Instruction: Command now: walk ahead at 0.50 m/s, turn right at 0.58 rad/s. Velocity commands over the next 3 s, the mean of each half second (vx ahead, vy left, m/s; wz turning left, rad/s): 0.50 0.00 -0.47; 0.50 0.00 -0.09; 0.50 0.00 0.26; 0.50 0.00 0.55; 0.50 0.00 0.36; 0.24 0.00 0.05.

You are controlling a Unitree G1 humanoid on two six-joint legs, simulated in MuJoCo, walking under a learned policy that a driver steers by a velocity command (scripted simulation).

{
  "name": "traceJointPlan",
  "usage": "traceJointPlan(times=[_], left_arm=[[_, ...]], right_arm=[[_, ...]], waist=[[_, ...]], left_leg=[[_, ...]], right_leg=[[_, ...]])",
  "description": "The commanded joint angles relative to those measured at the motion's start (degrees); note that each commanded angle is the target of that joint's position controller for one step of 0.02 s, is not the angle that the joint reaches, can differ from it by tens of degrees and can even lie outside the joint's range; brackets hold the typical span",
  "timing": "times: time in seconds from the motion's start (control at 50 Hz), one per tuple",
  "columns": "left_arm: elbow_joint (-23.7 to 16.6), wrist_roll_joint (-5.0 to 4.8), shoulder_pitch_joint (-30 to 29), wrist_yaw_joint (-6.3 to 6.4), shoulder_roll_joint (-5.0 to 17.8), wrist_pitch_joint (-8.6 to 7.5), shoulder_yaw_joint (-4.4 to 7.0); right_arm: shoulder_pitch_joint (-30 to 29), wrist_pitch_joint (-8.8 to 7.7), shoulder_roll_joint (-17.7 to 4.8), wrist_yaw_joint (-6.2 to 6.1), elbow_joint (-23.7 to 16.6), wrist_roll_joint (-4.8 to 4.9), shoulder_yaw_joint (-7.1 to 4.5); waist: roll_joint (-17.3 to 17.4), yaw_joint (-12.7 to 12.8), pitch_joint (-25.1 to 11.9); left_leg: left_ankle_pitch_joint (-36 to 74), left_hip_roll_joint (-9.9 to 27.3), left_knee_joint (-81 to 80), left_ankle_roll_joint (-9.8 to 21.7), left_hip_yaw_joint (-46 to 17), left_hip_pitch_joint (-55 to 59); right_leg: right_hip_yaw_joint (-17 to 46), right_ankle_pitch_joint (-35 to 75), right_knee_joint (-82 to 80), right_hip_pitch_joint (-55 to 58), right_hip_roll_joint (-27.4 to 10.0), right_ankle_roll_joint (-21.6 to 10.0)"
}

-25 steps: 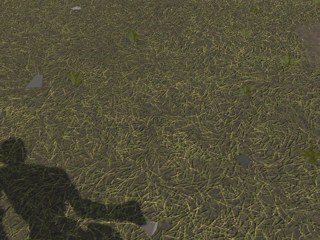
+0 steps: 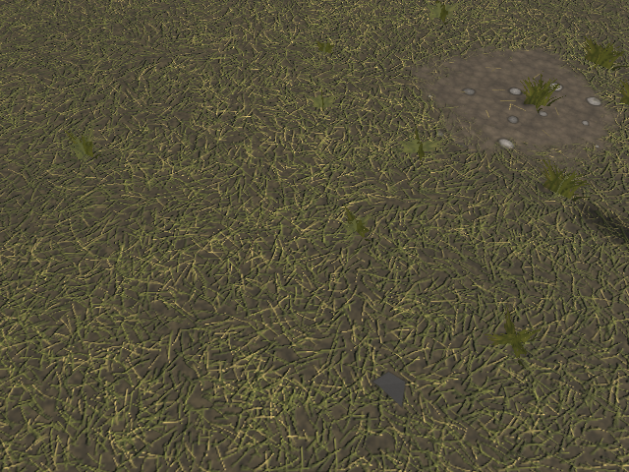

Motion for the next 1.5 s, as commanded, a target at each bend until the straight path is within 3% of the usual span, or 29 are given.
traceJointPlan(times=[0.02, 0.2, 0.24, 0.28, 0.3, 0.32, 0.34, 0.36, 0.4, 0.48, 0.56, 0.74, 0.8, 0.84, 0.86, 0.88, 0.9, 0.92, 0.96, 1.04, 1.14, 1.28, 1.32, 1.36, 1.38, 1.4, 1.42, 1.44, 1.5], left_arm=[[-4.8, 0.26, -2.1, -0.99, 0.8, 0.14, -0.26], [-10.5, 0.46, -15.5, -2.33, -0.3, -0.39, -1.99], [-10.3, 0.82, -13.2, -1.71, 0.6, -0.4, -1.54], [-6.2, 1.53, 0.2, -0.65, 2.4, -1.28, -0.25], [-3.7, 2.05, 9.3, 0.44, 6.4, -1.59, 1.19], [-4.7, 0.98, 7.3, 1.26, 12.6, -1.42, 2.36], [-5.0, -0.83, 10.3, 1.8, 11.4, -0.93, 2.32], [-3.6, -0.92, 7.1, 2.39, 9.3, -0.99, 1.78], [-2.9, -1.1, 2.6, 2.54, 4.1, -1.93, 0.18], [-1.1, -1.66, 2.7, 2.01, 2.8, -3.92, -0.58], [1.1, -1.78, 6.8, 1.99, 3.3, -4.3, -0.44], [5.9, -0.95, 14.4, 2.93, 3.4, -4.57, -1.0], [6.6, -0.6, 12.6, 3.55, 4.7, -4.58, -0.93], [7.0, -0.39, 10.9, 3.54, 5.8, -4.48, -0.78], [6.4, -0.85, 10.5, 3.5, 5.1, -4.65, -1.16], [4.4, -2.96, 16.0, 2.93, -0.5, -4.94, -2.5], [5.4, -1.74, 15.9, 3.01, 2.4, -4.84, -1.61], [4.5, -0.81, 11.3, 2.98, 3.3, -4.56, -1.2], [3.7, -0.75, 7.4, 2.23, 1.5, -4.48, -1.66], [4.2, 0.35, 8.1, 1.05, -0.6, -2.33, -2.2], [-0.2, 0.3, -5.0, 0.81, -1.3, -2.32, -2.73], [-3.7, -0.51, -14.9, 1.31, -0.9, -3.21, -3.19], [-3.5, -0.63, -12.3, 1.69, 0.6, -3.86, -2.66], [0.1, -0.07, 0.0, 2.61, 3.1, -5.12, -1.39], [1.3, 1.43, 9.5, 3.51, 7.4, -5.81, -0.2], [1.0, 1.94, 11.2, 3.66, 13.5, -5.1, 1.41], [0.3, 0.77, 7.9, 3.5, 8.7, -4.15, 0.7], [-0.5, 0.37, 3.3, 3.38, 3.8, -4.13, -0.59], [0.4, -0.24, 0.3, 3.51, -0.3, -5.12, -1.6]], right_arm=[[2.0, -1.17, -6.2, 0.09, -1.8, 0.38, -1.62], [6.7, -0.02, -9.0, -0.31, 1.4, 0.17, -2.6], [7.4, 0.77, -10.7, -0.67, 2.0, 0.03, -2.92], [8.0, 1.74, -11.4, -0.83, 2.3, 0.3, -2.78], [8.4, 1.71, -9.2, -0.56, 0.6, 0.13, -2.03], [11.2, 1.54, -2.7, 0.69, -3.3, 0.4, -0.67], [4.5, 1.48, -8.3, 0.53, -3.6, -0.21, -1.88], [1.3, 1.1, -7.4, 0.71, -4.6, 0.88, -1.67], [2.7, 1.07, -5.9, 0.84, -2.9, 0.28, -1.1], [5.4, 3.82, -4.6, 1.84, -1.2, -0.98, -1.17], [-3.3, 4.09, -4.1, 2.16, -3.4, -0.83, -1.28], [-17.4, 3.08, -3.0, 2.49, -7.9, -0.4, -0.46], [-14.4, 2.47, -3.8, 2.15, -7.4, -0.27, -0.74], [-1.9, 1.82, -5.8, 0.97, -3.3, -0.36, -1.82], [7.9, 1.25, -8.2, 0.21, -0.7, -1.36, -2.71], [14.5, 1.16, -15.7, -0.31, 0.0, -2.74, -4.67], [12.2, 1.79, -13.9, 0.55, 0.5, -0.61, -4.37], [5.5, 2.04, -11.1, 0.81, -0.2, 0.65, -3.7], [-0.8, 1.6, -5.0, 1.13, -0.5, 0.46, -2.0], [1.5, -0.12, -4.8, 1.09, 2.5, 0.78, -1.73], [6.3, -0.21, -5.1, 1.19, 5.4, 1.35, -1.78], [10.5, 0.48, -7.2, 0.41, 7.0, 0.7, -2.42], [8.7, 0.76, -8.4, 0.07, 6.5, 0.33, -2.9], [6.7, 0.82, -8.2, 0.2, 5.9, 0.58, -3.01], [6.1, 0.59, -5.5, 0.45, 3.9, 1.18, -2.33], [12.4, 0.77, 1.0, 0.35, 1.9, 3.08, -1.09], [11.2, 1.68, -5.2, -0.1, 3.3, 1.36, -2.33], [7.9, 1.96, -5.9, 0.27, 3.2, 0.9, -2.83], [5.1, 3.38, -3.6, 1.7, 2.8, -0.28, -2.78]], waist=[[9.0, 0.2, -0.1], [8.6, -2.3, 3.5], [9.7, -0.9, 1.1], [7.8, 5.1, -6.7], [1.8, 8.5, -13.3], [-11.7, 3.6, -18.0], [-1.6, 7.8, -18.8], [-0.1, 5.7, -10.5], [2.6, 1.1, -3.2], [1.4, -1.9, -1.9], [1.2, 0.4, 2.2], [0.3, 4.4, 5.0], [-0.5, 1.6, 3.9], [-0.1, -4.0, -3.2], [1.8, -8.1, -9.2], [13.8, -6.8, -18.1], [13.9, -5.7, -19.1], [8.3, -3.0, -8.5], [5.5, -0.4, 0.1], [7.2, 2.2, 1.0], [6.3, 0.0, 4.2], [7.7, -2.7, 2.8], [8.2, -0.8, 1.9], [5.2, 4.7, -3.9], [-0.8, 8.1, -11.9], [-14.2, 5.3, -18.5], [-6.7, 4.5, -15.2], [-1.4, 3.0, -7.3], [-3.0, 0.2, -0.6]], left_leg=[[18.4, 15.5, -9.5, 6.7, -8.5, 6.3], [28.2, 15.8, -6.7, 4.1, 3.6, 10.9], [46.2, 16.1, 1.7, 3.2, 6.1, 13.6], [49.1, 15.2, 21.3, 2.3, 7.9, 9.3], [29.4, 13.5, 37.6, 0.9, 8.2, -2.9], [-21.3, 3.1, 56.8, -2.1, 5.6, -26.5], [-17.5, 2.4, 60.8, -1.9, -5.0, -30.5], [-11.0, 5.2, 59.5, -1.3, -5.8, -32.9], [-7.3, 8.0, 50.3, -1.2, -6.1, -26.5], [-4.3, 7.9, 43.7, -2.3, -5.0, -21.1], [4.4, 8.5, 35.2, -3.2, -4.7, -28.9], [10.1, 4.5, 17.2, -0.5, -2.2, -30.0], [4.3, 1.5, 13.0, 2.4, -1.1, -22.1], [2.6, -2.4, 9.0, 4.8, 0.3, -6.2], [3.4, 2.7, 7.8, 7.1, -4.8, 8.9], [-1.7, 20.7, 6.2, 14.2, -30.7, 26.9], [-0.2, 24.8, -2.2, 17.0, -47.2, 26.4], [-4.8, 22.3, -2.8, 15.5, -37.7, 17.3], [-1.6, 16.8, -7.5, 11.8, -24.9, 4.1], [9.7, 12.5, -11.4, 10.7, -15.2, -1.9], [13.4, 9.7, -13.6, 10.6, -11.6, 0.6], [23.1, 10.8, -6.4, 9.5, -14.4, 7.3], [25.2, 11.7, -2.7, 8.4, -16.4, 8.1], [28.2, 8.1, 11.2, 6.5, -14.5, 4.7], [16.6, 4.0, 26.7, 5.2, -11.3, -3.5], [-17.2, -5.0, 43.8, 3.0, -5.2, -22.6], [-18.8, -1.6, 50.2, 3.9, -8.8, -27.6], [-13.5, 1.1, 50.6, 4.1, -9.8, -28.3], [-6.6, 4.9, 46.3, 2.3, -8.8, -24.2]], right_leg=[[0.8, 5.0, -0.6, -9.5, -2.7, 1.0], [-7.6, 9.2, -25.7, -1.8, -1.0, -2.9], [-10.0, 3.0, -27.7, 3.9, 2.6, -5.3], [-9.3, 3.2, -34.1, 21.8, 6.7, -8.5], [2.7, -1.9, -36.2, 37.3, -2.0, -11.1], [33.0, 1.0, -40.8, 52.1, -19.9, -18.1], [37.6, 6.9, -45.6, 50.3, -20.5, -18.5], [26.6, 14.1, -45.5, 44.2, -18.6, -17.3], [15.8, 24.1, -47.7, 31.0, -12.7, -13.1], [8.9, 26.3, -53.0, 24.1, -8.7, -12.1], [7.3, 22.4, -56.5, 26.6, -7.9, -11.0], [4.9, 32.3, -54.0, 37.6, -9.6, -9.3], [3.7, 46.9, -48.7, 39.2, -10.5, -8.0], [1.6, 58.4, -33.9, 38.1, -8.5, -6.2], [0.2, 47.5, -20.8, 29.3, -6.4, -5.3], [-3.8, 17.9, 2.3, 10.2, 2.1, -2.4], [1.5, -13.0, 11.7, 0.9, 7.6, -2.8], [3.9, -8.7, 13.2, -2.7, 3.0, -3.3], [2.4, -2.8, 5.9, -0.5, -1.5, -3.2], [-0.3, 1.4, 0.2, 3.1, -3.7, -0.8], [-3.2, 11.5, -14.8, -3.7, -5.6, 2.4], [-3.5, 13.8, -29.9, 1.2, -1.9, 2.8], [-2.6, 9.1, -32.7, 6.0, -1.1, 1.6], [-2.6, 8.0, -38.9, 22.6, 0.0, -0.6], [8.0, 1.3, -40.5, 36.4, -10.9, -3.5], [31.2, -4.1, -45.7, 50.4, -25.9, -9.5], [35.5, -10.2, -48.5, 45.2, -24.7, -10.1], [26.6, -10.3, -49.4, 37.8, -22.0, -8.7], [9.3, 5.0, -53.2, 26.4, -15.6, -5.5]])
